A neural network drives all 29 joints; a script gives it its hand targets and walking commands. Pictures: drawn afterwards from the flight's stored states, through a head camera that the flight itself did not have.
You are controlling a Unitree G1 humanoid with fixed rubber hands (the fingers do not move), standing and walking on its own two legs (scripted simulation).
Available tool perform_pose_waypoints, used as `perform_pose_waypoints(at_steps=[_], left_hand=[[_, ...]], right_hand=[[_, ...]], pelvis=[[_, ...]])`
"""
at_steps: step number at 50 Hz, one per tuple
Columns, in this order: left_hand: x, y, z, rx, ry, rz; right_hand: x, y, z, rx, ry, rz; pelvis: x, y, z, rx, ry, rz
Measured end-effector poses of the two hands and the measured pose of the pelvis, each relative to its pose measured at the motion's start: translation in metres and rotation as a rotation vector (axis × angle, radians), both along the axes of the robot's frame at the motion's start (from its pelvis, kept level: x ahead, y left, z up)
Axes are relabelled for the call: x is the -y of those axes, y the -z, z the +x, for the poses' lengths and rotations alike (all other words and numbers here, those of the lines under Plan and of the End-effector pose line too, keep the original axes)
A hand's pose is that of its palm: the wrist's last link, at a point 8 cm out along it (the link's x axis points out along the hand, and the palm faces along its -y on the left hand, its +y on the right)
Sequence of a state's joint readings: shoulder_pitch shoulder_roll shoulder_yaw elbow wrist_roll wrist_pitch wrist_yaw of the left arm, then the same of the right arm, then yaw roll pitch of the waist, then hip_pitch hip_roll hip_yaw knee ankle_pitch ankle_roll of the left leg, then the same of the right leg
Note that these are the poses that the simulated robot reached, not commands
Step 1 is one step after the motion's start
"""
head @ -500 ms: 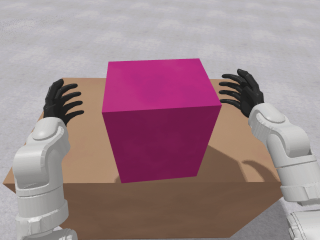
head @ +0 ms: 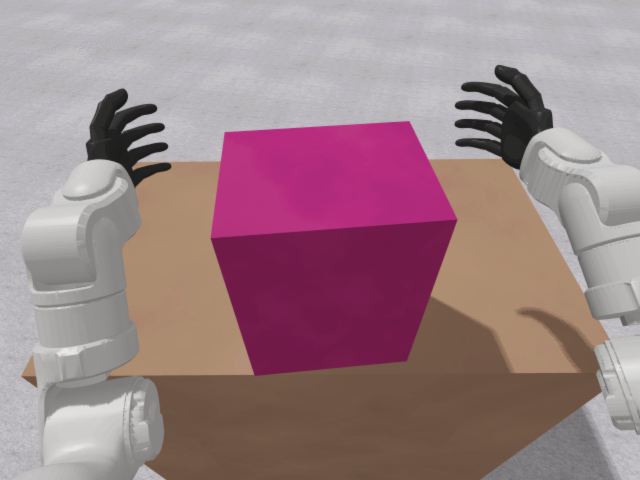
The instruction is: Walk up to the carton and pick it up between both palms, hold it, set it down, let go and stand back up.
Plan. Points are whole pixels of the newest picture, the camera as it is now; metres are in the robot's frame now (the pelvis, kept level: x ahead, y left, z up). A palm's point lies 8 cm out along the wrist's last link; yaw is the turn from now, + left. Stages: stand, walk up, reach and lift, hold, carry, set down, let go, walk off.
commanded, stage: reach and lift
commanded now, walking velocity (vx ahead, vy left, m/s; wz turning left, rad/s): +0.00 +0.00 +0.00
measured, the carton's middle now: (325, 259) +0.36 +0.05 +0.09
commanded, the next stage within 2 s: none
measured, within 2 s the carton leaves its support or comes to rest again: neither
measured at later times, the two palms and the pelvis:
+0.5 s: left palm (154, 238) +0.33 +0.25 +0.15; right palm (475, 201) +0.42 -0.14 +0.15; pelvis -0.01 -0.01 +0.00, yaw +2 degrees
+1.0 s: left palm (179, 247) +0.33 +0.22 +0.13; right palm (466, 217) +0.42 -0.13 +0.13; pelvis +0.00 -0.01 +0.00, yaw +2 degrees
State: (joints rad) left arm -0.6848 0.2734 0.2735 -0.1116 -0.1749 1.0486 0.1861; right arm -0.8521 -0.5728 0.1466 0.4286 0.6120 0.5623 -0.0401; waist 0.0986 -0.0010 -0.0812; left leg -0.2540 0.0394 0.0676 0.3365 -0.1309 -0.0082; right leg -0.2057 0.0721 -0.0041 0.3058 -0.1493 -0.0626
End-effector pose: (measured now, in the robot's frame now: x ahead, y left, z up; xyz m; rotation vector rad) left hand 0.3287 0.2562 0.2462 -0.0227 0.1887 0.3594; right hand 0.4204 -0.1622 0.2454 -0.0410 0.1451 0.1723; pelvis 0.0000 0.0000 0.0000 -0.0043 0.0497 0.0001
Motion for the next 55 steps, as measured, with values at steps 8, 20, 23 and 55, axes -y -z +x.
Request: perform_pose_waypoints(at_steps=[8, 20, 23, 55], left_hand=[[-0.001, 0.0, 0.007, -0.035, 0.0, -0.006], [0.001, 0.079, -0.002, -0.147, 0.007, -0.046], [0.006, 0.093, -0.003, -0.154, 0.012, -0.045], [0.034, 0.113, 0.0, -0.105, 0.05, -0.02]], right_hand=[[-0.006, -0.004, 0.011, -0.027, 0.0, 0.022], [-0.015, 0.069, 0.003, -0.141, 0.03, 0.026], [-0.02, 0.088, 0.003, -0.153, 0.027, 0.03], [-0.038, 0.114, -0.004, -0.079, 0.024, 0.013]], pelvis=[[0.005, 0.0, -0.004, 0.006, -0.013, 0.001], [0.01, 0.002, -0.011, 0.014, -0.027, 0.006], [0.01, 0.002, -0.012, 0.001, -0.028, 0.006], [0.013, 0.001, -0.001, 0.007, -0.025, 0.01]])
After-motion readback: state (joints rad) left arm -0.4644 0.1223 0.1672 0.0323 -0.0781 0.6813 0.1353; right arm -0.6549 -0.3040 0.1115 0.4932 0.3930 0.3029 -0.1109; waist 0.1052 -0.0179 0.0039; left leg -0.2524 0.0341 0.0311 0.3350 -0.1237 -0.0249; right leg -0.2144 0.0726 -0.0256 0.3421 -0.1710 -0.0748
